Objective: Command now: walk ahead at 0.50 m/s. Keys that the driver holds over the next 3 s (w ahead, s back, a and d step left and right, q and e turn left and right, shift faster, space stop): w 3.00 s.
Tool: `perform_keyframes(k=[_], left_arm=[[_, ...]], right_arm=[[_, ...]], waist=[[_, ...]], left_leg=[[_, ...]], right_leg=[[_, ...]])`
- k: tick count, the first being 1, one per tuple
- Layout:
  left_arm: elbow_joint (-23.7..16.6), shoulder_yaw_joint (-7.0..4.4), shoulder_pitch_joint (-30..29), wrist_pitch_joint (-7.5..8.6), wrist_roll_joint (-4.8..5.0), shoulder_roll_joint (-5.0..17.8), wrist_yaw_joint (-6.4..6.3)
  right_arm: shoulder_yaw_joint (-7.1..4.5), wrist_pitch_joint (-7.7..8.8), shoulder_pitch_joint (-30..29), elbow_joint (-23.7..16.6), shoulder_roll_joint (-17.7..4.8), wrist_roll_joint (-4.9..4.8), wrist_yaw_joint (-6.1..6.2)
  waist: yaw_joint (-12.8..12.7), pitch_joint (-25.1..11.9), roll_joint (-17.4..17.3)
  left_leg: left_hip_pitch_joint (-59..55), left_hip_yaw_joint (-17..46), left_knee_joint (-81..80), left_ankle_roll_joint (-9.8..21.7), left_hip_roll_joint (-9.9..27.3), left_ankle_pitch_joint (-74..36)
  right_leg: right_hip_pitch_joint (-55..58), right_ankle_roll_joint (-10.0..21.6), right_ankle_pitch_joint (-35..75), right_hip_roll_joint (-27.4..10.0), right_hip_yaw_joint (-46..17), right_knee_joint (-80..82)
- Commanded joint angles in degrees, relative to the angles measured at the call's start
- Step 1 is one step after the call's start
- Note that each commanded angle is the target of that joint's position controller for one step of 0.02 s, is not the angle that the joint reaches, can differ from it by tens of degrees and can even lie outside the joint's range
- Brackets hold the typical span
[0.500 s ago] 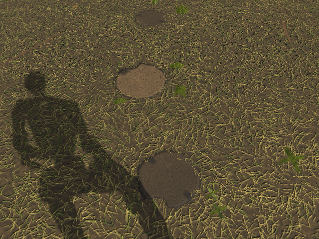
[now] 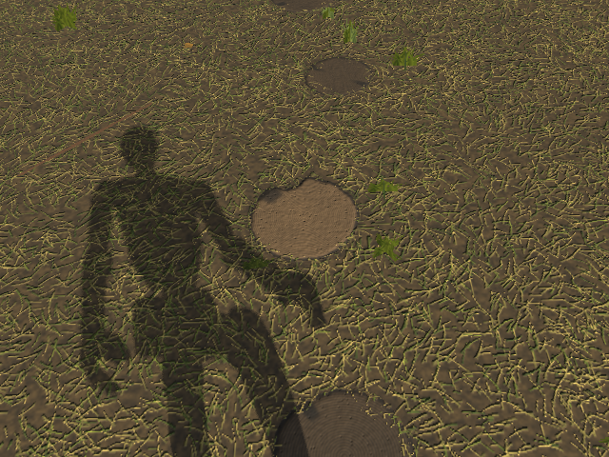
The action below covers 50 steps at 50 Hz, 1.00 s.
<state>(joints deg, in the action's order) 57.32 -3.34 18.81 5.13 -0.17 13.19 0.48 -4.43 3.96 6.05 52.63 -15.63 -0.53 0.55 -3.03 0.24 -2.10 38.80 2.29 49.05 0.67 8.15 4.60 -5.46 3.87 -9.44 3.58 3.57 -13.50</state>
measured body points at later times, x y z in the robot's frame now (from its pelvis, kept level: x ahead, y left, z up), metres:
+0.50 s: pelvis +0.28 +0.08 +0.00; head +0.30 +0.09 +0.45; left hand +0.41 +0.35 -0.13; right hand +0.31 -0.19 -0.13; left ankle +0.28 +0.16 -0.75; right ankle +0.38 -0.10 -0.67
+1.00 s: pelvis +0.57 +0.01 +0.00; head +0.60 +0.00 +0.44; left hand +0.63 +0.28 -0.14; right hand +0.67 -0.26 -0.14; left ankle +0.58 +0.17 -0.67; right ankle +0.60 -0.07 -0.75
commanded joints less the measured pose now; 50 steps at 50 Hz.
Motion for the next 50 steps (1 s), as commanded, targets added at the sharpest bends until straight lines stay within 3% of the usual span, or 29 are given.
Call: perform_keyframes(k=[1,5,7,9,10,11,12,13,14,15,16,17,18,20,23,25,29,34,37,38,39,40,41,42,43,44,45,47,50], left_arm=[[-2.89,-1.61,-1.12,0.67,0.45,9.16,-0.78],[-0.77,-1.82,3.23,-0.01,0.98,9.69,-0.89],[-0.01,-2.13,4.06,-0.62,1.16,10.15,-1.07],[0.08,-2.53,3.24,-1.2,1.29,10.99,-1.29],[-0.23,-2.67,1.93,-1.46,1.34,11.47,-1.36],[-0.55,-2.44,0.74,-1.78,1.38,10.85,-1.4],[-1.4,-1.62,0.84,-1.9,0.84,8.96,-1.45],[-2.26,0.25,7.32,-0.95,0.24,2.87,-0.89],[-1.78,0.38,6.05,0.53,0.66,3.39,-0.55],[-3.16,-1.02,0.99,1.51,2.35,8.4,-0.23],[-4.25,-1.08,-2.95,1.89,2.86,8.94,-0.38],[-4.43,-1.38,-4.87,1.71,2.25,8.68,-0.82],[-4.16,-1.78,-4.17,0.97,1.7,8.13,-1.17],[-3.55,-1.63,-2.16,-0.49,1.39,5.65,-1.27],[-5.2,-1.83,-6.52,-1.17,0.78,5.61,-1.48],[-6.41,-1.85,-10.15,-1.03,0.44,5.37,-1.28],[-8.43,-1.12,-17.68,-0.54,0.79,3.92,-0.37],[-11.33,-0.37,-24.82,0.05,1.33,4.12,1.23],[-11.49,-0.96,-22.1,0.55,1.45,6.33,1.94],[-10.35,-1.74,-17.55,0.66,1.28,7.83,1.88],[-7.34,-3.16,-8.22,0.63,1.07,10.32,1.57],[-4.91,-4.4,2.6,0.55,0.34,14.43,1.02],[-3.41,-5.18,6.61,0.22,0.49,18.52,1.13],[-3.69,-3.5,6.2,0.15,1.0,13.03,1.1],[-4.67,-2.73,0.96,0.37,1.04,10.64,0.81],[-5.83,-2.18,-3.49,0.52,0.58,9.12,0.71],[-6.17,-1.68,-6.59,0.69,-0.02,7.42,0.86],[-5.82,-1.04,-7.88,1.01,-0.65,5.54,1.15],[-4.71,-1.61,-5.8,1.28,-0.11,8.21,0.48]], right_arm=[[0.0,0.53,-3.74,-3.27,-1.65,-0.01,-0.49],[0.67,0.82,-10.27,-5.39,-1.57,-0.56,-1.54],[0.73,1.16,-11.85,-6.51,-2.22,-0.71,-2.25],[0.32,1.52,-10.02,-6.59,-3.74,-0.81,-2.73],[-0.3,1.67,-6.59,-5.82,-5.05,-0.73,-2.76],[-1.47,1.69,1.03,-3.43,-6.9,-0.48,-2.58],[-2.89,1.65,11.7,-0.42,-10.31,-0.01,-2.12],[-4.31,1.28,19.07,1.11,-16.14,0.72,-1.8],[-2.99,1.14,19.68,1.3,-12.6,0.1,-2.0],[-1.88,1.39,15.07,0.65,-9.46,-0.25,-1.97],[-1.25,1.51,10.14,-0.75,-7.48,-0.03,-1.88],[-0.66,1.65,6.29,-1.26,-5.63,0.56,-2.05],[-0.14,1.96,4.21,-1.45,-4.03,1.15,-2.18],[0.02,2.18,4.18,-0.9,-3.63,1.14,-2.3],[-0.53,2.41,7.35,0.4,-6.26,0.95,-1.28],[-0.52,2.14,9.3,1.07,-6.57,0.79,-0.61],[-0.37,1.8,12.75,2.25,-6.78,0.22,-0.05],[-0.78,0.51,17.58,4.75,-7.47,-0.24,0.19],[-1.38,-0.33,16.38,4.87,-8.64,-0.44,0.48],[-1.5,-0.59,14.98,4.52,-9.04,-0.55,0.52],[-1.05,-0.87,14.13,4.15,-7.89,-0.51,0.52],[-0.14,-0.89,14.72,2.85,-6.1,0.37,0.54],[2.14,0.5,21.87,2.48,1.9,0.66,-0.26],[1.06,2.04,18.2,2.96,-3.29,-0.63,-0.63],[0.16,3.03,12.44,1.04,-6.59,-2.11,-0.83],[0.17,3.35,9.03,0.31,-6.61,-2.16,-0.49],[-0.25,3.11,7.44,0.19,-6.29,-1.31,-0.11],[-0.44,1.58,9.79,0.69,-4.21,-0.79,0.04],[-0.32,0.26,7.54,-0.3,-2.64,-0.27,0.28]], waist=[[0.95,2.51,5.41],[-1.22,4.44,5.36],[-1.02,4.93,5.69],[0.86,3.7,6.67],[3.09,1.54,7.46],[7.03,-2.86,7.06],[10.81,-10.32,4.35],[9.25,-19.05,-8.74],[9.7,-22.56,-12.4],[9.3,-14.76,-8.95],[7.96,-9.02,-5.31],[6.25,-4.62,-2.05],[4.08,-2.85,-2.93],[2.29,-1.99,-3.6],[2.57,0.44,-1.52],[3.37,1.16,-0.99],[5.66,2.82,-1.29],[7.65,5.24,-1.12],[4.8,3.21,-2.72],[2.02,0.23,-3.53],[-2.31,-5.23,-2.67],[-5.54,-13.75,2.7],[-1.72,-21.33,18.15],[-3.73,-21.43,14.37],[-3.26,-12.79,12.11],[-1.73,-8.28,7.18],[-0.01,-4.48,5.03],[3.11,-3.21,6.57],[3.85,-0.47,5.59]], left_leg=[[-1.13,-1.23,-9.11,-0.53,-0.89,-9.02],[-1.21,-2.29,-16.12,-0.02,-2.58,-9.36],[-0.66,-1.91,-18.22,1.14,-2.88,-6.21],[-4.32,-2.5,-19.66,2.65,-3.94,-2.01],[-9.93,-3.94,-20.27,3.59,-5.58,-0.42],[-20.24,-5.66,-21.23,4.94,-7.56,-0.75],[-36.75,-1.48,-19.1,7.44,-3.81,-1.97],[-59.72,23.63,-21.81,16.4,10.94,6.16],[-62.55,39.58,-31.31,18.41,14.57,12.59],[-56.47,32.73,-32.06,15.34,12.61,15.9],[-48.01,25.05,-33.07,13.41,10.63,13.39],[-39.29,19.15,-35.14,12.47,8.48,9.28],[-33.41,15.12,-36.91,11.47,6.53,6.02],[-28.34,11.19,-39.86,11.73,5.02,3.24],[-28.41,7.86,-42.31,12.72,5.01,-1.83],[-30.17,5.72,-42.69,12.09,4.44,-4.44],[-31.46,1.16,-43.2,10.35,2.46,-4.73],[-40.65,1.07,-39.81,10.21,5.83,-6.8],[-44.44,1.11,-34.42,8.72,7.47,-18.54],[-44.2,0.02,-29.26,7.87,6.56,-28.56],[-41.16,-2.25,-18.83,6.34,3.53,-33.58],[-29.08,-4.62,-1.5,4.36,0.16,-19.73],[-5.62,-3.8,19.35,0.39,-11.28,19.18],[1.32,4.35,26.99,1.2,-9.92,28.39],[5.72,3.75,28.45,2.23,-6.81,24.56],[4.24,2.16,26.06,2.53,-3.66,19.19],[1.71,1.48,22.18,2.34,-1.82,15.79],[-4.44,1.93,17.8,2.27,0.11,12.78],[-2.68,1.05,10.51,0.83,1.08,9.02]], right_leg=[[-2.57,7.53,10.27,-14.15,-7.4,7.63],[2.93,7.26,9.6,-15.95,-6.54,6.04],[6.94,6.76,11.52,-17.94,-7.01,3.81],[9.52,5.7,17.61,-19.24,-7.25,0.57],[9.72,4.92,26.2,-18.77,-6.49,-3.35],[8.2,3.62,34.2,-16.36,-4.38,-11.95],[0.0,1.75,29.26,-13.18,-2.0,-25.94],[-23.48,-2.64,6.11,-4.04,0.4,-49.28],[-32.48,-2.61,-23.45,-0.58,-7.6,-58.95],[-38.17,-1.31,-21.53,-4.29,-9.87,-63.48],[-38.58,-0.48,-16.28,-7.5,-8.13,-62.03],[-36.31,-0.47,-11.59,-9.83,-7.05,-58.24],[-32.4,-0.43,-8.51,-11.68,-7.49,-54.77],[-28.22,-0.89,-6.25,-12.58,-7.27,-51.25],[-32.78,-2.6,0.52,-13.0,-6.85,-43.57],[-35.02,-3.47,6.77,-12.73,-6.61,-37.13],[-32.64,-3.66,15.95,-10.37,-4.13,-24.76],[-34.48,-2.39,12.58,-8.83,-3.65,-17.45],[-28.63,-0.11,6.24,-6.91,-2.55,-15.31],[-21.36,0.98,5.31,-4.9,-0.76,-14.67],[-8.61,2.65,6.6,-3.46,0.26,-14.17],[9.9,6.21,7.86,-12.73,-10.28,-16.4],[29.47,16.06,-2.79,-25.94,-38.41,-9.94],[29.41,15.15,-9.4,-25.51,-44.5,-4.48],[22.36,12.34,-7.72,-23.65,-35.82,-3.77],[13.91,10.82,-2.58,-21.53,-28.84,-2.53],[5.95,10.04,2.72,-19.65,-23.83,-0.85],[-1.39,9.43,5.97,-17.5,-18.93,2.32],[-4.68,10.41,7.96,-17.38,-15.04,5.98]])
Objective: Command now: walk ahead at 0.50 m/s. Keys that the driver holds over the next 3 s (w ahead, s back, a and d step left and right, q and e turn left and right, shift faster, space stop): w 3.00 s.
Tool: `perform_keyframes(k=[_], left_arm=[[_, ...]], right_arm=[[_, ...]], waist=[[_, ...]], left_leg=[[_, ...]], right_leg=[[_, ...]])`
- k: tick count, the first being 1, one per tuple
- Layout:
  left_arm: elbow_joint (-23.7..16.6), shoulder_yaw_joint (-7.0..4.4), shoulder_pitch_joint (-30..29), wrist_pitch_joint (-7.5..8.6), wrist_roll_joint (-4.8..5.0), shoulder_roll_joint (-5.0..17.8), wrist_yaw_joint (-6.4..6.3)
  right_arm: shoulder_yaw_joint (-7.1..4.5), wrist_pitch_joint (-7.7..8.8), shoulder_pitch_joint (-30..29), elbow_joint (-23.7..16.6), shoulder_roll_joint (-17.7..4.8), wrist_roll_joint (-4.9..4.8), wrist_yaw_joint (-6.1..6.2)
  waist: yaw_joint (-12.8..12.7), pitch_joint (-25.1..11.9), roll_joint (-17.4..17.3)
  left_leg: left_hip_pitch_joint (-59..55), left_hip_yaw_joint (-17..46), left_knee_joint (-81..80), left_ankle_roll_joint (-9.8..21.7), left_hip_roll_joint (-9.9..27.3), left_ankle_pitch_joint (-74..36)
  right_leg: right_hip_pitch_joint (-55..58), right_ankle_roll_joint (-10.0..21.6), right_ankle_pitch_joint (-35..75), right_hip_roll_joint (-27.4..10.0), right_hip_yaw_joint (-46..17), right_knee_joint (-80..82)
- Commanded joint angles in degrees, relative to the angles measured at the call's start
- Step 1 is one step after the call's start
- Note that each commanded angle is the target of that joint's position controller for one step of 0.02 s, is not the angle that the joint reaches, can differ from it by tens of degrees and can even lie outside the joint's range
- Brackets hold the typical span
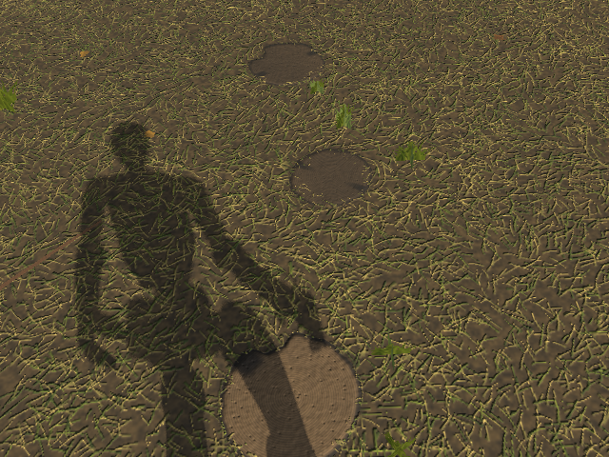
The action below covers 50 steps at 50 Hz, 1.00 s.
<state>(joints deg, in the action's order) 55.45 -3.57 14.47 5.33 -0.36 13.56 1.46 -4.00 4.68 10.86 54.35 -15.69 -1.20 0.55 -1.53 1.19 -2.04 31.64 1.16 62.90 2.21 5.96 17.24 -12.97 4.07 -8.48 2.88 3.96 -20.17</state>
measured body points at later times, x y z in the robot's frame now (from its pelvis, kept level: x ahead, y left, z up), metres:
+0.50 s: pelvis +0.28 +0.08 +0.00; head +0.31 +0.09 +0.44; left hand +0.35 +0.35 -0.14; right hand +0.37 -0.19 -0.13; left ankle +0.33 +0.16 -0.74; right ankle +0.23 -0.07 -0.65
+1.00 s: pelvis +0.57 +0.01 -0.01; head +0.60 +0.00 +0.44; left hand +0.70 +0.28 -0.13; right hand +0.59 -0.26 -0.16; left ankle +0.44 +0.15 -0.65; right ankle +0.64 -0.08 -0.74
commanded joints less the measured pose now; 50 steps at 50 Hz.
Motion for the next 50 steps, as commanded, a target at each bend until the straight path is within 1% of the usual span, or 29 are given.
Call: perform_keyframes(k=[1,6,11,14,15,16,17,18,19,20,21,22,23,24,26,29,33,37,39,41,42,43,44,45,46,47,48,49,50], left_arm=[[-2.53,-1.57,-0.59,1.01,0.09,8.56,-0.88],[-1.17,-1.55,3.18,0.47,0.72,9.04,-1.8],[1.4,-1.88,8.08,-0.57,1.34,9.68,-1.97],[1.69,-2.45,7.2,-1.47,1.5,10.89,-2.28],[1.35,-2.53,5.78,-1.76,1.58,11.22,-2.34],[1.05,-2.09,5.14,-2.07,1.5,10.0,-2.38],[-0.24,-1.14,5.7,-2.16,0.61,8.02,-2.46],[-0.74,1.06,12.47,-0.88,0.3,0.41,-1.79],[-0.29,0.08,9.21,0.57,1.44,5.16,-1.45],[-2.01,-0.84,3.88,1.51,2.92,8.6,-1.24],[-2.73,-0.83,0.56,1.8,3.01,8.68,-1.56],[-2.87,-1.2,-1.05,1.57,2.18,8.41,-1.95],[-2.61,-1.49,0.02,0.85,1.75,7.82,-2.11],[-2.31,-1.42,1.09,0.08,1.63,6.55,-2.13],[-2.56,-1.28,0.57,-0.97,1.43,4.99,-2.24],[-4.53,-1.42,-5.18,-1.29,0.67,5.17,-2.25],[-6.4,-0.84,-12.42,-0.86,0.87,3.84,-1.45],[-8.52,-0.16,-19.1,-0.55,1.4,3.66,-0.39],[-9.69,-0.06,-20.99,-0.2,1.55,4.19,0.32],[-9.93,-0.41,-19.61,0.16,1.66,5.58,0.84],[-9.3,-0.97,-16.61,0.29,1.6,6.85,0.88],[-7.32,-2.01,-9.92,0.35,1.36,8.52,0.75],[-4.12,-3.49,0.45,0.32,1.02,11.64,0.33],[-2.52,-4.86,9.27,0.11,-0.04,17.3,-0.15],[-1.72,-4.16,10.82,-0.3,0.9,15.59,-0.03],[-2.37,-2.82,7.21,-0.21,1.32,11.89,-0.05],[-3.62,-2.2,2.55,-0.11,1.07,9.67,-0.29],[-4.23,-1.63,-1.41,0.09,0.45,8.11,-0.17],[-4.53,-1.1,-3.87,0.43,-0.13,6.3,-0.05]], right_arm=[[-0.79,-0.56,0.56,-2.78,-2.76,0.68,0.3],[-0.22,-0.18,-8.93,-5.32,-1.58,0.64,-0.56],[0.38,0.25,-16.2,-7.95,-1.99,0.0,-1.95],[-0.2,0.79,-14.13,-8.28,-4.13,-0.11,-2.7],[-0.94,0.92,-9.85,-7.21,-5.51,0.03,-2.68],[-2.34,0.91,-0.78,-4.24,-7.83,0.25,-2.41],[-3.68,0.86,9.92,-1.76,-11.99,0.97,-1.9],[-4.6,0.48,14.28,-0.24,-16.5,0.95,-2.01],[-2.94,0.5,13.85,-0.6,-11.11,0.43,-2.08],[-2.12,0.8,8.77,-1.61,-8.57,0.4,-1.89],[-1.58,0.97,4.37,-2.83,-7.0,0.85,-1.79],[-1.09,1.13,1.17,-3.2,-5.3,1.46,-1.93],[-0.59,1.4,-0.27,-3.23,-3.89,2.05,-2.02],[-0.47,1.47,-0.38,-2.98,-3.45,2.05,-2.16],[-0.76,1.71,1.08,-2.2,-4.89,1.58,-1.84],[-1.2,1.57,3.89,-1.17,-6.85,1.46,-0.78],[-1.03,1.15,6.94,-0.09,-6.87,0.91,-0.14],[-1.18,0.42,11.45,2.01,-7.32,0.48,-0.03],[-1.46,-0.24,12.56,2.83,-7.73,0.33,0.1],[-1.85,-0.84,11.96,3.01,-8.49,0.19,0.32],[-2.01,-1.08,10.8,2.73,-9.01,0.15,0.39],[-1.91,-1.39,9.38,2.39,-8.78,0.01,0.44],[-1.23,-1.54,9.17,1.74,-7.09,0.34,0.49],[0.32,-0.87,14.16,0.34,-2.31,1.26,0.12],[1.23,0.58,15.28,0.97,0.04,0.82,-0.32],[-0.26,1.79,10.37,-0.08,-5.66,-0.73,-0.69],[-0.46,2.4,5.57,-1.49,-6.75,-1.59,-0.73],[-0.62,2.37,3.3,-1.8,-6.35,-1.17,-0.37],[-1.12,1.75,3.28,-1.59,-6.13,-0.4,0.03]], waist=[[1.92,-0.62,4.99],[-0.6,1.5,5.25],[-2.74,3.66,5.45],[-0.24,2.19,6.81],[2.47,-0.4,7.38],[6.54,-5.67,6.49],[9.83,-14.0,1.03],[6.42,-21.17,-14.46],[8.13,-21.65,-11.18],[7.62,-13.46,-8.57],[6.17,-9.1,-3.79],[4.53,-5.35,-1.54],[2.43,-4.55,-2.62],[1.46,-4.03,-3.0],[0.74,-2.37,-2.31],[1.7,-0.18,-0.67],[3.7,1.43,-1.21],[6.03,3.42,-1.16],[6.05,4.01,-1.48],[4.36,3.0,-2.49],[2.39,1.05,-3.41],[-1.36,-2.86,-3.48],[-5.35,-9.6,-1.94],[-5.04,-19.26,8.72],[-4.54,-24.52,17.75],[-5.02,-17.87,13.33],[-4.11,-11.29,10.4],[-2.29,-6.45,6.16],[-0.24,-4.25,6.08]], left_leg=[[6.29,2.07,-6.64,-1.32,3.38,-6.65],[5.11,-0.34,-23.62,-2.14,1.06,-21.57],[5.66,-0.91,-31.49,-1.02,-0.65,-20.38],[1.19,-1.64,-33.72,1.22,-2.11,-14.19],[-5.36,-3.31,-34.62,2.26,-3.91,-13.1],[-17.4,-4.61,-35.06,3.77,-5.56,-13.68],[-34.94,5.11,-33.21,7.16,2.98,-14.6],[-54.29,32.75,-39.83,16.73,15.91,-3.32],[-54.31,39.85,-45.54,16.12,15.93,4.03],[-47.68,31.85,-46.1,13.45,14.17,3.09],[-39.68,25.01,-47.15,12.01,12.13,-1.6],[-31.8,20.01,-48.89,11.32,10.3,-6.86],[-27.03,16.75,-50.37,10.63,8.81,-9.94],[-24.47,14.98,-51.97,10.71,8.11,-10.92],[-21.88,12.0,-54.52,11.44,7.87,-12.88],[-22.94,8.81,-56.51,11.46,7.56,-15.94],[-23.53,2.87,-56.96,9.11,4.66,-17.66],[-29.11,1.92,-55.45,8.85,6.28,-17.32],[-33.36,2.38,-53.19,8.5,8.22,-19.54],[-36.24,2.63,-50.03,7.49,9.61,-25.66],[-36.65,2.06,-46.63,6.79,9.35,-34.03],[-35.61,0.19,-39.2,5.61,7.47,-43.05],[-29.06,-2.12,-26.9,3.82,4.28,-41.74],[-8.35,-4.77,-4.58,0.15,-2.49,-20.93],[4.66,0.73,8.99,-1.38,-9.53,14.86],[11.1,5.33,14.43,-0.05,-5.71,14.51],[12.81,3.7,13.86,0.93,-2.71,9.8],[10.84,2.36,10.09,0.98,-0.1,4.88],[7.22,2.72,6.12,0.97,1.8,1.82]], right_leg=[[3.15,10.21,7.56,-16.62,-14.47,13.36],[4.15,7.39,8.9,-13.42,-7.61,14.28],[12.2,6.77,8.94,-16.37,-7.16,11.37],[16.57,5.26,17.57,-18.48,-7.61,6.46],[16.53,4.33,26.78,-17.57,-6.45,1.53],[14.02,2.87,32.78,-14.63,-4.18,-8.59],[3.11,0.79,21.03,-11.19,-1.46,-25.73],[-20.27,-3.18,-14.06,-0.11,-1.69,-46.6],[-27.34,-2.42,-24.58,-1.29,-9.93,-54.53],[-31.86,-1.22,-20.86,-4.33,-9.8,-56.45],[-30.61,-0.81,-15.53,-7.47,-8.27,-54.38],[-28.13,-0.91,-11.88,-9.37,-7.68,-50.51],[-24.17,-0.84,-9.51,-10.98,-8.28,-47.87],[-21.94,-0.98,-8.57,-11.35,-8.23,-46.05],[-22.09,-1.75,-6.75,-12.01,-7.65,-41.68],[-26.82,-3.46,1.91,-12.1,-7.28,-32.58],[-24.77,-3.93,13.25,-9.95,-4.98,-19.48],[-24.78,-3.48,13.73,-8.28,-3.81,-12.5],[-25.68,-2.4,10.5,-7.91,-4.03,-10.41],[-22.69,-0.89,6.27,-6.96,-3.56,-8.86],[-17.65,0.03,4.42,-5.45,-2.31,-8.4],[-8.25,1.35,4.77,-3.46,-0.51,-7.24],[7.27,3.46,6.4,-4.96,-2.3,-8.94],[30.67,10.93,3.4,-19.68,-23.63,-9.22],[37.91,16.12,-5.17,-26.4,-45.01,1.02],[33.06,13.24,-10.54,-24.18,-40.57,2.71],[25.07,11.09,-8.93,-22.19,-32.4,3.61],[16.04,10.0,-4.64,-20.03,-26.3,5.72],[9.71,9.0,-1.04,-18.1,-22.22,7.43]])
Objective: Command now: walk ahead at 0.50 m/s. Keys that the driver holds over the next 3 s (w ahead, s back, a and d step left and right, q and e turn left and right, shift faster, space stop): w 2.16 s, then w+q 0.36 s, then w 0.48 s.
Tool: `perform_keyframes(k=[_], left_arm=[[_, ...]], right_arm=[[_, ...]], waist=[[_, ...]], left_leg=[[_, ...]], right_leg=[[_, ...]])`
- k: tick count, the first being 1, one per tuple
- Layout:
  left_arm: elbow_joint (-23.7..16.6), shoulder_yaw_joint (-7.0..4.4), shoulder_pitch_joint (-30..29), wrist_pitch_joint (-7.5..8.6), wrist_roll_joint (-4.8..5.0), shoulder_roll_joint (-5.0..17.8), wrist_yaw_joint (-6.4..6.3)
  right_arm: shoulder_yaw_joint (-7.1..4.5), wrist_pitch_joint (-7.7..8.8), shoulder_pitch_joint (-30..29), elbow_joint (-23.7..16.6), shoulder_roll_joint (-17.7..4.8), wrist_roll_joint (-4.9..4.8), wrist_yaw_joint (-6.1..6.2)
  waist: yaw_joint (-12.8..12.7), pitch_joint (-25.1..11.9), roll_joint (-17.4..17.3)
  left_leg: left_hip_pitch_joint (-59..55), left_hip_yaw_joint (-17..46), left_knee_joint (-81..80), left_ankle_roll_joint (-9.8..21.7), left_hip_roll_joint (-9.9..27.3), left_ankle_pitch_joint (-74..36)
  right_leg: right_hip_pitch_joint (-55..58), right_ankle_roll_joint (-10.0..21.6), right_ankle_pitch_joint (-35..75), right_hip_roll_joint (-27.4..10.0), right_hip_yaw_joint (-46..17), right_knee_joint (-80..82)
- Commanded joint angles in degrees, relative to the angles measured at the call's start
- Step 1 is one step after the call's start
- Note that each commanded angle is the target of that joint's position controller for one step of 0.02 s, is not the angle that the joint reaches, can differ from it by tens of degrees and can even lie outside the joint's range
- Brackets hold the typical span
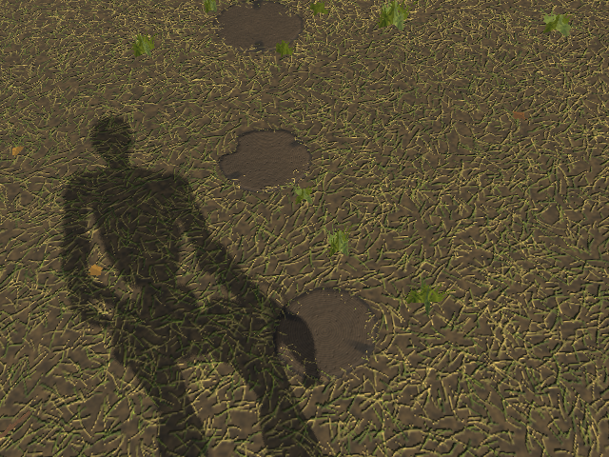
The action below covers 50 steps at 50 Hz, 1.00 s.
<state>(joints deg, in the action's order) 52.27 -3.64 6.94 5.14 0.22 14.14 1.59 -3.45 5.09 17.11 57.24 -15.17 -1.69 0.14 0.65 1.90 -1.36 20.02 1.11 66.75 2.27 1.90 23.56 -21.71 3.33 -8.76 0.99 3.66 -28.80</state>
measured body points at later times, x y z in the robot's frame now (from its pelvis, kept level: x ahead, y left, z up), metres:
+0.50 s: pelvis +0.29 +0.06 -0.01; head +0.32 +0.07 +0.44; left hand +0.28 +0.33 -0.15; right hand +0.46 -0.20 -0.11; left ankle +0.38 +0.15 -0.73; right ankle +0.12 -0.08 -0.66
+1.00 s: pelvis +0.58 +0.02 -0.01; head +0.61 +0.00 +0.44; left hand +0.77 +0.26 -0.11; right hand +0.54 -0.26 -0.16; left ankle +0.39 +0.15 -0.71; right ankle +0.69 -0.08 -0.73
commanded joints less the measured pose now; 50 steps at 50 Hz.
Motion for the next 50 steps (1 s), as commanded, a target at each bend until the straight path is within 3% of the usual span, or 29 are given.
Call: perform_keyframes(k=[1,3,7,11,16,18,19,20,21,22,23,24,25,26,27,29,31,34,38,43,45,46,47,48,49,50], left_arm=[[-1.22,-0.78,2.81,0.74,-1.02,5.01,-0.02],[-0.46,-0.95,3.83,1.03,-0.64,5.93,-0.12],[0.95,-1.48,7.49,0.94,-0.45,8.34,-1.46],[2.21,-1.43,11.08,0.6,0.2,8.64,-2.0],[4.75,-1.87,15.77,-0.67,0.75,9.41,-2.2],[4.94,-2.26,15.25,-1.29,0.87,10.2,-2.42],[4.68,-2.42,14.14,-1.55,0.89,10.7,-2.49],[4.36,-2.31,12.77,-1.88,1.0,10.46,-2.54],[3.78,-1.61,12.73,-2.04,0.65,8.71,-2.6],[2.4,0.0,17.96,-1.4,-0.27,3.7,-2.22],[3.01,0.87,18.9,0.05,0.13,1.5,-1.8],[1.98,-0.63,14.0,1.26,1.71,7.29,-1.43],[0.58,-0.81,9.22,1.87,2.57,8.28,-1.39],[0.29,-0.95,6.98,1.85,2.15,7.9,-1.76],[0.53,-1.45,6.98,1.23,1.4,7.7,-2.15],[1.15,-1.34,9.24,-0.29,1.0,5.17,-2.27],[0.45,-1.31,7.6,-1.07,0.69,4.41,-2.42],[-1.47,-1.41,1.89,-1.08,0.01,4.51,-2.29],[-3.47,-0.63,-5.85,-0.58,0.36,3.03,-1.4],[-6.23,-0.05,-12.52,-0.06,0.91,3.62,0.12],[-6.55,-0.37,-11.36,0.29,1.01,5.01,0.65],[-6.0,-0.89,-8.62,0.43,0.98,6.23,0.72],[-4.24,-1.86,-2.48,0.5,0.76,7.83,0.62],[-1.05,-3.37,7.66,0.47,0.47,10.87,0.21],[0.61,-4.64,16.34,0.33,-0.51,16.04,-0.24],[1.48,-4.23,18.58,0.05,0.23,15.78,0.04]], right_arm=[[-1.67,0.51,-1.56,-4.12,-5.41,0.36,0.5],[-1.47,-0.68,-0.96,-4.07,-3.31,0.58,0.65],[-1.6,-0.96,-8.17,-6.6,-3.45,1.46,0.59],[-0.81,-0.51,-16.02,-8.61,-2.0,1.08,-0.3],[-0.24,0.0,-22.64,-11.4,-2.67,0.51,-1.83],[-0.58,0.34,-21.36,-11.68,-4.09,0.41,-2.35],[-1.12,0.48,-18.48,-11.09,-5.34,0.45,-2.4],[-2.14,0.54,-11.92,-9.17,-7.01,0.67,-2.28],[-3.63,0.51,-1.69,-6.03,-10.14,1.01,-1.85],[-5.0,0.32,6.85,-4.46,-15.9,2.14,-1.38],[-4.33,-0.05,8.41,-3.71,-14.16,1.18,-1.55],[-2.98,0.09,4.87,-4.34,-10.44,0.76,-1.56],[-2.38,0.21,0.28,-5.58,-8.25,1.03,-1.32],[-1.83,0.39,-3.71,-6.19,-6.71,1.64,-1.42],[-1.29,0.72,-6.19,-6.49,-4.87,2.23,-1.53],[-1.06,0.95,-6.78,-6.11,-4.28,2.37,-1.72],[-1.43,1.22,-5.18,-5.3,-6.05,2.1,-1.26],[-1.7,1.0,-2.44,-4.27,-7.34,1.93,-0.23],[-1.63,0.65,1.0,-3.03,-7.62,1.31,0.34],[-2.07,-0.61,5.68,-0.48,-8.37,0.79,0.54],[-2.46,-1.23,5.22,-0.26,-9.11,0.64,0.76],[-2.63,-1.49,4.15,-0.5,-9.61,0.62,0.83],[-2.57,-1.81,2.73,-0.83,-9.5,0.48,0.89],[-1.9,-2.01,2.61,-1.35,-7.83,0.75,0.93],[-0.5,-1.47,7.04,-2.65,-3.62,1.71,0.67],[0.85,-0.07,9.93,-2.07,0.37,1.68,0.19]], waist=[[-0.85,-4.17,6.16],[0.27,-2.92,5.89],[-0.79,-0.39,4.19],[-3.21,1.2,4.43],[-4.87,3.21,4.65],[-3.22,2.24,5.61],[-1.3,0.37,6.48],[2.4,-3.5,6.49],[6.3,-10.2,4.84],[5.78,-19.87,-6.02],[5.4,-25.09,-14.87],[5.84,-18.56,-10.32],[4.96,-12.06,-7.28],[3.19,-7.23,-3.05],[1.15,-5.02,-2.98],[-1.12,-3.86,-3.81],[-1.56,-2.15,-2.81],[-0.46,-0.48,-1.51],[1.91,1.15,-1.83],[3.62,3.24,-2.02],[2.03,2.35,-2.94],[0.21,0.57,-3.82],[-3.35,-3.08,-4.03],[-7.32,-9.56,-2.6],[-7.27,-18.73,6.71],[-6.18,-24.48,17.31]], left_leg=[[15.53,2.97,0.44,0.8,6.64,-6.13],[14.24,2.49,-3.53,0.08,7.3,-7.71],[19.61,1.91,-15.97,-1.97,7.37,-19.63],[16.55,-0.83,-29.01,-2.19,4.77,-29.49],[18.17,-0.83,-36.06,-0.68,3.34,-25.95],[15.35,-1.24,-37.54,0.8,2.41,-21.59],[10.53,-2.47,-38.0,1.71,0.95,-19.6],[1.34,-4.31,-39.14,3.01,-1.05,-19.69],[-13.95,-2.74,-37.54,5.03,0.27,-21.13],[-37.21,18.73,-37.38,12.54,14.95,-17.95],[-44.39,40.08,-47.79,17.73,21.48,-9.15],[-39.73,35.62,-49.39,14.81,19.35,-3.87],[-31.92,27.52,-50.17,12.65,17.38,-5.52],[-23.0,21.38,-52.19,11.59,15.26,-9.97],[-16.68,17.24,-53.9,10.59,13.31,-13.66],[-10.79,13.41,-57.04,10.67,11.9,-16.25],[-9.17,10.56,-59.26,11.48,11.73,-19.19],[-10.92,7.04,-60.5,10.97,10.96,-22.91],[-11.63,1.87,-60.93,8.93,8.55,-23.47],[-21.03,2.07,-57.28,8.47,12.2,-25.13],[-24.17,2.45,-54.21,7.48,13.73,-30.73],[-24.76,1.98,-51.02,6.78,13.56,-38.57],[-24.0,0.23,-44.01,5.64,11.85,-47.95],[-18.42,-2.14,-32.01,3.88,8.58,-48.17],[0.98,-4.83,-10.55,0.54,2.48,-29.63],[15.59,0.74,3.12,-1.23,-5.6,9.46]], right_leg=[[14.51,9.48,0.64,-15.19,-19.63,17.78],[11.09,10.21,3.02,-14.66,-16.5,20.46],[12.42,9.92,8.14,-13.76,-11.67,22.66],[13.24,7.88,8.79,-11.42,-6.59,23.03],[22.77,7.36,10.47,-15.15,-6.87,19.24],[25.78,6.34,16.18,-16.64,-7.24,16.14],[26.3,5.63,24.22,-16.4,-6.71,12.76],[25.38,4.44,33.21,-14.49,-4.84,5.29],[19.09,2.65,32.16,-11.27,-2.47,-7.11],[-1.43,-0.97,11.72,-4.43,0.16,-29.52],[-14.43,-2.48,-23.4,2.59,-5.41,-42.83],[-20.9,-1.15,-23.11,-1.2,-10.06,-48.21],[-22.67,-0.16,-18.41,-4.2,-8.52,-47.68],[-20.78,-0.11,-13.47,-6.82,-7.16,-43.98],[-17.21,-0.11,-10.32,-8.76,-7.51,-40.0],[-12.42,-0.48,-7.96,-9.88,-7.57,-36.26],[-14.07,-1.5,-4.71,-10.33,-7.03,-31.88],[-18.13,-3.04,4.82,-10.2,-6.69,-22.05],[-15.07,-3.29,14.83,-7.64,-3.94,-8.99],[-16.69,-1.79,11.38,-6.2,-3.87,-1.93],[-14.16,-0.29,7.02,-5.34,-3.53,-0.4],[-9.56,0.6,4.94,-3.93,-2.37,0.01],[-0.76,1.88,4.92,-1.91,-0.49,1.14],[14.08,3.8,6.3,-2.51,-1.4,-0.12],[36.46,10.45,3.79,-16.38,-20.72,-1.03],[45.91,15.71,-5.96,-23.84,-43.14,8.52]])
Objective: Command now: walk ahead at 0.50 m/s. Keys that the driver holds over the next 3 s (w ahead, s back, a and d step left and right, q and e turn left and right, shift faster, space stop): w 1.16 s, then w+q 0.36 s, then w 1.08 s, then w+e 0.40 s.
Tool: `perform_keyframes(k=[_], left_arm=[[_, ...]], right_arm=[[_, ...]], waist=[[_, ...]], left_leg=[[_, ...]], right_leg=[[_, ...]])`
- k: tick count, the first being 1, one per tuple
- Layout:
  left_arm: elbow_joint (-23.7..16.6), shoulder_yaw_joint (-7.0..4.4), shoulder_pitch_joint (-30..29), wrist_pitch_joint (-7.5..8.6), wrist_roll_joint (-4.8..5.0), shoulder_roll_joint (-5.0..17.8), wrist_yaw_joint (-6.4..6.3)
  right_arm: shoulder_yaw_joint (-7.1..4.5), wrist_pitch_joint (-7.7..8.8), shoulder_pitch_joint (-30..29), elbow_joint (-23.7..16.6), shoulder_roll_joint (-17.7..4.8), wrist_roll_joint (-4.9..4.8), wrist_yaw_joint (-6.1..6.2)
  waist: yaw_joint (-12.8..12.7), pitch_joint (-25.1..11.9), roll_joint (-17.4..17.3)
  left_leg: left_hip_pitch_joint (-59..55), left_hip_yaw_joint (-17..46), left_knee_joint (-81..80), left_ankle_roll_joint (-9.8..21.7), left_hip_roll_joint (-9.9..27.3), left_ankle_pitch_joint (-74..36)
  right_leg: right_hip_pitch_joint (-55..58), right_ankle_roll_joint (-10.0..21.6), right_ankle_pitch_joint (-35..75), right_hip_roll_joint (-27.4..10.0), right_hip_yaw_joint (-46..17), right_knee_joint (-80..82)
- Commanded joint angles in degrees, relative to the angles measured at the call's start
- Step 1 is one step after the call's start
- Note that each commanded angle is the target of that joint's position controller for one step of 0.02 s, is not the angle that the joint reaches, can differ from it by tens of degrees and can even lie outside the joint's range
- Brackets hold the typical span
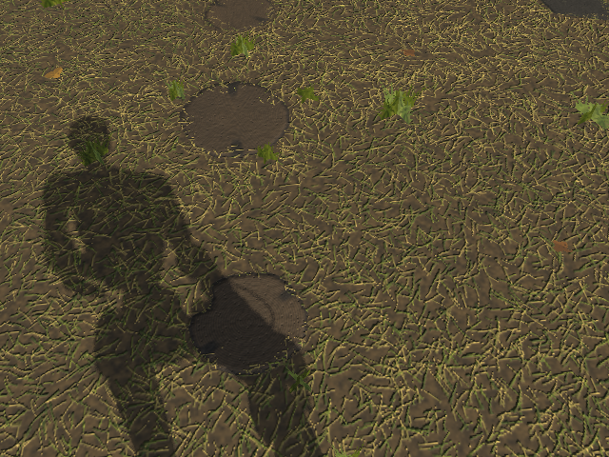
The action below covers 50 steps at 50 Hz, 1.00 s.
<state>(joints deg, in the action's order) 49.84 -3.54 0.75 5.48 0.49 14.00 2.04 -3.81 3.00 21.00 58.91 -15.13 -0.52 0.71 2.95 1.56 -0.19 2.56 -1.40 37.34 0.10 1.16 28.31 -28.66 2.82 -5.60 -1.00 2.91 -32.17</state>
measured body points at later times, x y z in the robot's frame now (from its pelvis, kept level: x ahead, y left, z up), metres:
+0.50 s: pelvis +0.29 +0.02 +0.00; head +0.32 +0.03 +0.45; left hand +0.24 +0.30 -0.14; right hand +0.50 -0.21 -0.09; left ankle +0.43 +0.13 -0.72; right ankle +0.12 -0.10 -0.72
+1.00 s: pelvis +0.57 +0.03 +0.01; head +0.60 +0.02 +0.46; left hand +0.78 +0.26 -0.09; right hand +0.54 -0.25 -0.13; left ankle +0.43 +0.13 -0.72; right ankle +0.75 -0.11 -0.70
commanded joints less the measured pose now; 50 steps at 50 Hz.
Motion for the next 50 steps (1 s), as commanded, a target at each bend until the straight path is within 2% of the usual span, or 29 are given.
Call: perform_keyframes(k=[1,2,3,4,5,6,8,11,15,19,21,23,24,25,26,27,28,29,30,31,32,33,35,37,39,43,47,50], left_arm=[[3.59,-2.94,22.56,-0.16,0.48,11.51,-0.49],[2.37,-2.35,17.28,-0.02,0.46,9.76,-0.69],[1.51,-1.83,13.16,0.09,-0.28,8.3,-0.68],[1.15,-1.33,10.53,0.29,-0.98,6.59,-0.55],[1.25,-0.96,9.52,0.45,-1.39,5.38,-0.41],[1.52,-0.92,9.64,0.57,-1.21,5.26,-0.36],[2.35,-1.25,11.15,0.83,-0.86,6.94,-0.84],[3.45,-1.55,14.11,0.62,-0.73,8.41,-1.9],[4.59,-1.44,17.41,0.25,-0.14,8.62,-2.47],[6.77,-1.7,21.79,-0.66,0.32,9.12,-2.61],[7.39,-2.06,22.3,-1.32,0.51,9.69,-2.82],[7.21,-2.45,20.89,-1.89,0.56,10.61,-3.01],[6.88,-2.51,19.47,-2.19,0.67,10.82,-3.07],[6.5,-1.97,18.97,-2.45,0.51,9.43,-3.1],[5.16,-0.95,20.2,-2.46,-0.68,7.3,-3.15],[5.24,1.13,27.26,-1.09,-0.53,-0.43,-2.37],[5.42,-0.22,22.56,0.3,0.8,5.87,-2.03],[3.54,-0.95,16.96,1.18,2.13,8.43,-1.84],[3.0,-0.93,14.08,1.44,2.06,8.24,-2.24],[2.97,-1.36,12.81,1.18,1.2,7.99,-2.6],[3.24,-1.52,14.21,0.48,0.92,7.14,-2.66],[3.53,-1.46,15.25,-0.25,0.84,5.86,-2.69],[3.19,-1.37,14.36,-1.24,0.63,4.61,-2.83],[1.71,-1.47,10.27,-1.52,0.01,4.86,-2.93],[0.64,-1.43,6.91,-1.37,-0.27,4.52,-2.67],[-1.35,-0.61,-0.8,-0.86,0.14,3.12,-1.8],[-3.6,-0.1,-6.42,-0.46,0.62,3.51,-0.57],[-4.15,-0.58,-4.89,0.06,0.77,5.52,0.27]], right_arm=[[-0.38,3.15,0.49,-4.54,-5.76,-1.15,-0.76],[-0.75,3.81,-4.43,-6.21,-7.4,-2.11,-0.8],[-0.9,3.92,-6.86,-6.47,-7.27,-1.67,-0.4],[-1.3,3.45,-6.99,-6.36,-6.73,-1.05,-0.1],[-1.34,2.67,-5.55,-6.0,-5.56,-0.85,-0.06],[-1.24,1.98,-4.6,-5.75,-4.2,-0.79,-0.01],[-1.22,1.15,-6.09,-6.35,-3.45,-0.47,0.17],[-1.32,1.09,-11.86,-8.36,-3.58,0.27,0.09],[-0.54,1.59,-19.52,-10.37,-2.06,-0.07,-0.81],[0.08,1.94,-25.64,-12.58,-2.18,-0.57,-2.0],[0.05,2.3,-26.64,-13.59,-2.99,-0.67,-2.7],[-0.61,2.58,-23.32,-13.18,-4.93,-0.72,-3.02],[-1.46,2.66,-18.16,-11.81,-6.46,-0.53,-2.95],[-2.93,2.61,-8.42,-8.67,-9.16,-0.31,-2.59],[-4.11,2.45,1.93,-6.56,-13.55,0.41,-1.98],[-4.42,2.22,3.99,-5.25,-16.05,0.11,-2.4],[-2.78,2.34,2.92,-5.9,-10.54,-0.38,-2.43],[-2.13,2.6,-1.95,-6.81,-8.46,-0.33,-2.16],[-1.68,2.77,-6.4,-7.88,-7.44,0.18,-2.1],[-1.26,2.93,-9.27,-8.2,-5.82,0.83,-2.21],[-0.81,3.15,-10.41,-8.16,-4.57,1.46,-2.29],[-0.69,3.24,-10.42,-7.9,-4.08,1.37,-2.4],[-0.94,3.44,-9.1,-7.14,-5.46,0.88,-2.03],[-1.31,3.37,-7.15,-6.41,-7.09,0.82,-1.27],[-1.31,3.04,-5.58,-5.84,-7.35,0.67,-0.68],[-1.22,2.69,-2.01,-4.51,-7.59,0.09,-0.25],[-1.52,1.65,1.94,-2.36,-8.08,-0.27,-0.14],[-2.09,0.72,1.25,-1.98,-9.2,-0.49,0.2]], waist=[[-9.58,-18.85,11.5],[-8.59,-11.31,8.99],[-7.05,-7.3,4.69],[-4.97,-4.59,4.15],[-3.24,-4.19,5.17],[-2.47,-3.82,5.38],[-2.01,-1.98,4.58],[-3.12,-0.18,3.07],[-5.43,1.43,3.4],[-7.4,3.45,3.22],[-6.78,3.58,3.68],[-4.19,1.34,5.03],[-1.07,-1.89,5.6],[3.13,-7.73,4.49],[5.69,-16.49,-2.82],[1.24,-23.04,-18.13],[3.55,-20.74,-11.77],[2.95,-12.85,-9.39],[1.27,-8.5,-4.22],[-0.35,-5.19,-2.64],[-2.39,-4.72,-4.05],[-3.24,-4.36,-4.5],[-3.86,-2.49,-3.91],[-3.18,-0.73,-2.62],[-2.44,-0.02,-2.49],[0.04,1.64,-2.87],[1.64,3.49,-3.03],[-0.72,2.16,-4.43]], left_leg=[[39.63,8.17,38.45,2.16,-1.4,4.72],[42.29,6.2,38.04,3.12,1.66,-0.78],[40.14,5.02,35.31,3.29,4.3,-6.13],[36.76,5.1,31.99,3.25,6.16,-9.48],[33.18,5.5,30.11,3.23,7.25,-11.38],[31.66,5.37,28.25,2.98,7.64,-12.03],[33.12,4.77,23.95,1.92,8.18,-14.87],[37.62,4.43,14.28,0.23,8.16,-24.02],[34.67,1.73,0.96,-0.01,5.65,-34.34],[35.82,1.3,-5.5,0.79,4.22,-33.3],[36.0,1.6,-7.36,2.11,3.81,-29.52],[30.12,0.37,-8.45,3.71,2.04,-25.12],[22.36,-1.47,-9.29,4.86,0.02,-24.46],[8.8,-1.9,-9.08,6.56,-0.76,-25.68],[-9.3,11.01,-7.31,10.19,10.23,-26.34],[-26.02,38.78,-15.49,19.24,21.44,-13.4],[-24.43,41.03,-19.56,17.0,19.82,-6.27],[-17.33,32.84,-20.5,14.61,18.3,-8.14],[-8.89,26.71,-21.96,13.57,16.51,-13.9],[-1.53,22.0,-23.64,13.19,14.79,-19.1],[2.78,18.99,-25.12,12.73,13.47,-21.86],[4.92,17.17,-26.68,12.93,12.72,-22.74],[7.41,13.98,-29.15,13.56,12.38,-24.53],[6.88,12.01,-30.65,13.86,12.39,-26.75],[5.8,9.21,-31.06,12.89,11.26,-28.75],[5.07,4.28,-31.4,10.98,9.02,-28.9],[-2.68,4.41,-28.58,10.85,12.01,-30.09],[-7.57,4.87,-23.81,9.41,14.34,-39.05]], right_leg=[[49.4,13.56,-15.54,-19.74,-39.91,14.22],[41.16,11.43,-13.14,-18.2,-32.05,15.47],[32.65,10.56,-8.58,-16.35,-26.42,17.27],[25.73,9.94,-4.23,-14.5,-21.96,19.1],[21.82,9.61,-2.54,-13.23,-19.3,20.78],[19.9,9.89,-1.67,-12.65,-17.5,22.3],[18.02,10.61,1.41,-12.37,-14.44,24.53],[19.82,10.3,5.71,-11.82,-11.16,25.79],[20.46,8.26,6.46,-9.32,-5.85,26.32],[27.58,8.16,6.69,-11.82,-5.63,24.13],[31.75,7.54,10.04,-13.87,-6.17,21.59],[33.89,6.3,20.33,-14.53,-5.94,17.17],[33.53,5.31,30.02,-13.31,-4.6,11.26],[29.56,3.68,32.92,-10.16,-2.33,0.13],[16.93,1.64,15.5,-6.36,0.28,-18.55],[-5.1,-1.55,-24.71,4.74,-2.66,-36.8],[-11.53,-0.42,-28.01,2.06,-10.03,-43.14],[-15.33,0.59,-23.05,-0.74,-8.83,-43.79],[-13.51,0.72,-17.54,-3.81,-7.24,-41.5],[-11.07,0.53,-14.13,-5.63,-6.83,-38.11],[-7.23,0.55,-11.91,-7.14,-7.41,-36.04],[-5.4,0.33,-11.19,-7.55,-7.33,-34.21],[-6.19,-0.59,-9.39,-8.29,-6.65,-29.86],[-10.03,-1.94,-3.96,-8.53,-6.36,-23.88],[-11.43,-2.71,2.79,-8.13,-5.87,-17.29],[-8.02,-2.79,12.05,-5.41,-2.97,-4.72],[-9.74,-1.72,9.56,-4.19,-2.85,0.94],[-6.15,0.54,3.24,-2.87,-2.43,3.22]])
Next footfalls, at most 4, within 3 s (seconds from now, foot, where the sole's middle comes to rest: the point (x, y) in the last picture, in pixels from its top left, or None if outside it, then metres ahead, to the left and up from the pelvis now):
0.50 left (250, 454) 0.47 0.14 -0.76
1.06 right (350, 315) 0.79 -0.10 -0.76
1.62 left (245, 227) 1.08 0.15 -0.76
2.14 right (295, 134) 1.44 0.00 -0.76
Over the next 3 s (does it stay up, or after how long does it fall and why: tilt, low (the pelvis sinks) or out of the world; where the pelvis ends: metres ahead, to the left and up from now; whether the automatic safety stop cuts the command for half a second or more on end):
stays up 1.70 0.22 0.02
